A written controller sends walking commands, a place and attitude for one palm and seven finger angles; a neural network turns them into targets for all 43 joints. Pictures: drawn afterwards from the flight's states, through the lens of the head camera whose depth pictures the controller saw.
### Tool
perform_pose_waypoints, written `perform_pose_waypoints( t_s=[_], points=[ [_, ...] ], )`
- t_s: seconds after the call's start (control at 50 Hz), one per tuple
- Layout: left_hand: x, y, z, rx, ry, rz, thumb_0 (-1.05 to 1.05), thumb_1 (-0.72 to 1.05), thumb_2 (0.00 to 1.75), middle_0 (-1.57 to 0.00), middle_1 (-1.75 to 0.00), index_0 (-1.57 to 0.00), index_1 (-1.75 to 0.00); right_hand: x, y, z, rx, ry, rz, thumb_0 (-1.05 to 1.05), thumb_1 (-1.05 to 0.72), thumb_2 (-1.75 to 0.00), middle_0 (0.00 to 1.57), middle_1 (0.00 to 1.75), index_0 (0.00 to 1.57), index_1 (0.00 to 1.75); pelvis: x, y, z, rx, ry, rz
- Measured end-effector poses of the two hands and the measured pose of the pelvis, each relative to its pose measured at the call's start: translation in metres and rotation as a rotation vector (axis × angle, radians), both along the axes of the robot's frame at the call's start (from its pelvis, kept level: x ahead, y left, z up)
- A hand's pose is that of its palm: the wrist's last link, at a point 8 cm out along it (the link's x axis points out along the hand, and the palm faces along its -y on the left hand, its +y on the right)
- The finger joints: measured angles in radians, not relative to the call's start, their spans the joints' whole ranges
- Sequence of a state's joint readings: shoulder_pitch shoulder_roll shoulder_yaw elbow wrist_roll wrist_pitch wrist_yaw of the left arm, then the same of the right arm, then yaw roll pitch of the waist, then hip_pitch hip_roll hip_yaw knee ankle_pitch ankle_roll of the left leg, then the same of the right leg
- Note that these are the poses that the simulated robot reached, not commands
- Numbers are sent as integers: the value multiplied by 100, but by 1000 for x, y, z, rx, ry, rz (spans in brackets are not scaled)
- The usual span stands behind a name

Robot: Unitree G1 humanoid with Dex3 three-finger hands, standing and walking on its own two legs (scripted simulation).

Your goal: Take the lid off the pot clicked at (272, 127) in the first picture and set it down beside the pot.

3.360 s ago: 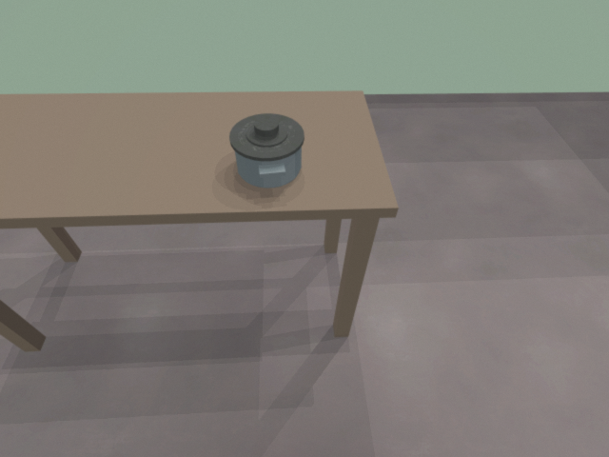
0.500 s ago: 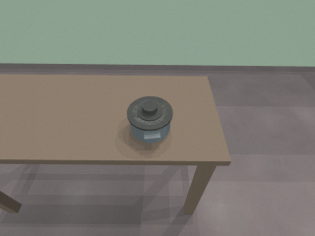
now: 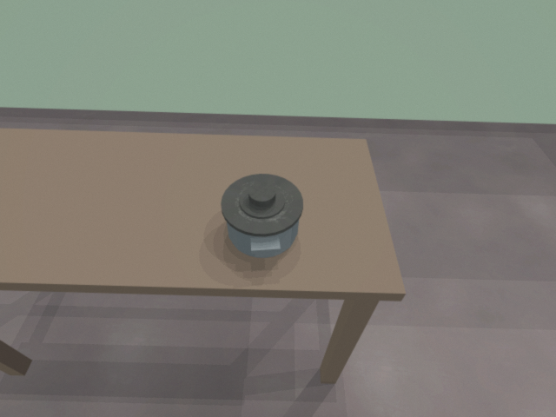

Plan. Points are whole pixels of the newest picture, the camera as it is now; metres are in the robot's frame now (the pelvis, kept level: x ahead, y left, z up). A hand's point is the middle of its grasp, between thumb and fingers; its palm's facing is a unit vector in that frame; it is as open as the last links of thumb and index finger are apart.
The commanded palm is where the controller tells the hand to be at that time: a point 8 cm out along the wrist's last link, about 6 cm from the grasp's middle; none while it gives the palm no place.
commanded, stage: look again from close up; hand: left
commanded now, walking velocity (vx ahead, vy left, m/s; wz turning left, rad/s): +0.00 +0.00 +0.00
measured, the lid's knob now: (262, 194) +0.49 +0.06 +0.03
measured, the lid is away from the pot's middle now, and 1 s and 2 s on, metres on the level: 0.00 0.00 0.00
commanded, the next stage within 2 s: shuffle to correct the standing spot in 0.38 s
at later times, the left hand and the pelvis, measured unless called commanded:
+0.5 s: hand out of the picture -0.02 +0.14 -0.18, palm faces +0.02 -0.99 -0.16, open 7.3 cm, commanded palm none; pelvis +0.00 -0.01 +0.00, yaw +0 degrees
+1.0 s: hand out of the picture +0.00 +0.10 -0.19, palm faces +0.04 -0.98 -0.17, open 7.3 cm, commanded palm none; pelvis +0.03 -0.06 -0.01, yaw +1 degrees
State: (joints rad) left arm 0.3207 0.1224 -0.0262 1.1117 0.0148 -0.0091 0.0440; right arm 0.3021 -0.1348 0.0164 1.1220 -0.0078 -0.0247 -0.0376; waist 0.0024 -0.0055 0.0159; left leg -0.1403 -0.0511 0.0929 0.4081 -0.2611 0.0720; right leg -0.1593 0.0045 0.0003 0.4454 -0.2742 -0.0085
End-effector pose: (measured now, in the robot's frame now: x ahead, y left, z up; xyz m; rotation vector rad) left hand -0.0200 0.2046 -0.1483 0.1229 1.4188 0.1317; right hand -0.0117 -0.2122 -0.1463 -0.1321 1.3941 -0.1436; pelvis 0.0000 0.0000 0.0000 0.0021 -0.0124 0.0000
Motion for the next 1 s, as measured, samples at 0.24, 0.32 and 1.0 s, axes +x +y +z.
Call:
perform_pose_waypoints(
  t_s=[0.24, 0.32, 1.0],
  points=[
    [0, -6, 0, -5, 3, -2, 1, 91, 90, -20, -30, -20, -30, -5, 0, 0, 9, 17, -9, 1, -91, -90, 20, 30, 20, 30, 1, -5, 0, 0, 0, -2],
    [0, -7, 0, -5, 4, -2, 1, 91, 90, -20, -30, -20, -30, -7, 1, 0, 13, 24, -12, 1, -91, -90, 20, 30, 20, 30, 2, -6, 1, 0, 1, -2],
    [18, -55, -10, 3, 28, 29, 0, 91, 90, -20, -30, -20, -30, 13, -66, -7, -46, 73, -55, 1, -91, -90, 20, 30, 20, 30, 28, -60, -12, -5, 33, 10]
  ],
)
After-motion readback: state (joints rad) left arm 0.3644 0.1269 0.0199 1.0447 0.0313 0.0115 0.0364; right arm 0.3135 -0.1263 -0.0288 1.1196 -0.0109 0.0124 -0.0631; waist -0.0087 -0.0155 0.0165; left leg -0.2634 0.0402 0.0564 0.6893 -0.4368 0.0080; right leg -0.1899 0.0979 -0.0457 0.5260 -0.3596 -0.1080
